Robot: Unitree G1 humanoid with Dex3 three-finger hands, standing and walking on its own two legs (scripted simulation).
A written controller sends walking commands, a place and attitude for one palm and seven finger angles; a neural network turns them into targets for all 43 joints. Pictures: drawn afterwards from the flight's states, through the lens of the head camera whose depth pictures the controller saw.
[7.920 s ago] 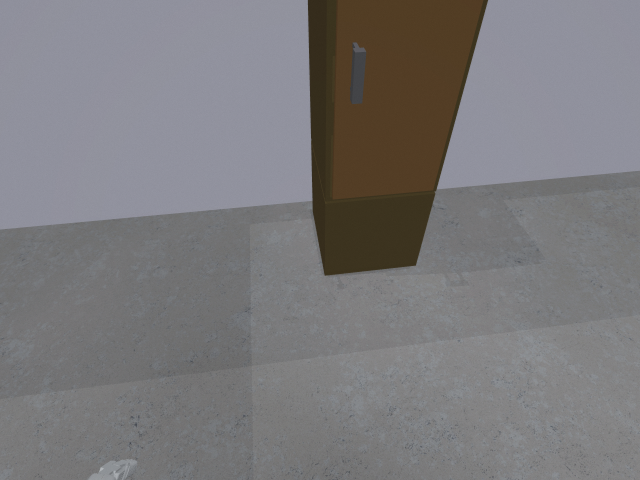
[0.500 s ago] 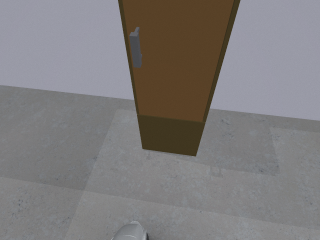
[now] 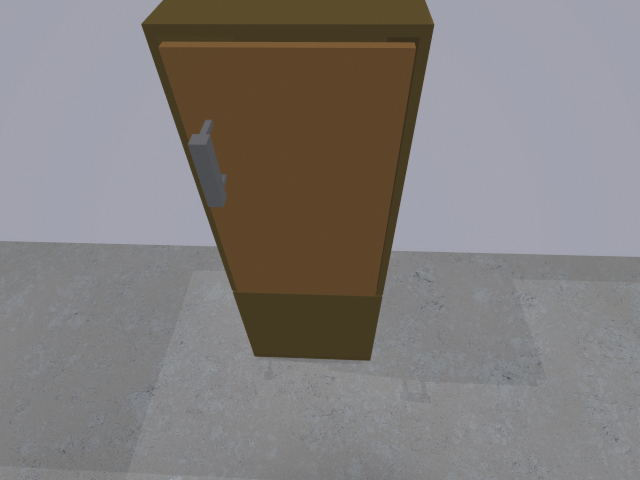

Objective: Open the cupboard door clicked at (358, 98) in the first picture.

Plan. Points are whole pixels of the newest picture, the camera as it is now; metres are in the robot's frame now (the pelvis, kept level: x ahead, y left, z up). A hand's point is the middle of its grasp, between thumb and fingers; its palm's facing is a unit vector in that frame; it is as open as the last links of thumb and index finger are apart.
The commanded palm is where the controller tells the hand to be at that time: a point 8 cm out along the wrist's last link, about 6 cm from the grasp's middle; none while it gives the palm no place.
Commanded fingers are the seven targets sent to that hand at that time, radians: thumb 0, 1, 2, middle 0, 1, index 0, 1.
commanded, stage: come to a stop and stand still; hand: left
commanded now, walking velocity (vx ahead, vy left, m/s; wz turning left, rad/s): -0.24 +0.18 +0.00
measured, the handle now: (212, 163) +0.55 +0.20 +0.09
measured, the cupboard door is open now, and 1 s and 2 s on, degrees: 0 0 0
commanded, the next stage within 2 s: look again from close up in 0.88 s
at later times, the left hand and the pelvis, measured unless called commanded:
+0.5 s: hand out of the picture -0.02 +0.25 -0.16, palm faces +0.06 -0.96 -0.26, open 7.4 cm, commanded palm none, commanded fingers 0.00 0.90 0.90 -0.20 -0.30 -0.20 -0.30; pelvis -0.06 +0.05 +0.00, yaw -1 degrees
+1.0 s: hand out of the picture -0.07 +0.22 -0.16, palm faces +0.05 -0.98 -0.19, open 7.3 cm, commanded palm none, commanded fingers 0.00 0.90 0.90 -0.20 -0.30 -0.20 -0.30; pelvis -0.08 +0.05 +0.01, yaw +0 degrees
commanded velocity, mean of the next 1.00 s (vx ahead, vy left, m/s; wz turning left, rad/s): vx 0.04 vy -0.03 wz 0.00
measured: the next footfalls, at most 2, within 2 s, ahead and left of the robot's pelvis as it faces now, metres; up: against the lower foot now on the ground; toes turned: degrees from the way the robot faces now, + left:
left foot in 0.32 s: -0.03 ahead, +0.16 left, +0.00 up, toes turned +3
right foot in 0.54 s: +0.02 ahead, -0.03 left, +0.00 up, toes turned -3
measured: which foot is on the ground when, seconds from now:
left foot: up 0.00-0.30, down 0.32-1.00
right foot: down 0.00-0.34, up 0.36-0.52, down 0.54-1.00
